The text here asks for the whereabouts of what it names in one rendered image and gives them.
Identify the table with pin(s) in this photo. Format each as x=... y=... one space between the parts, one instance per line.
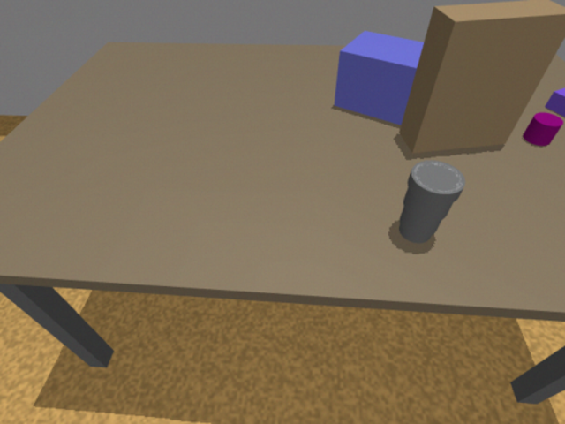
x=226 y=171

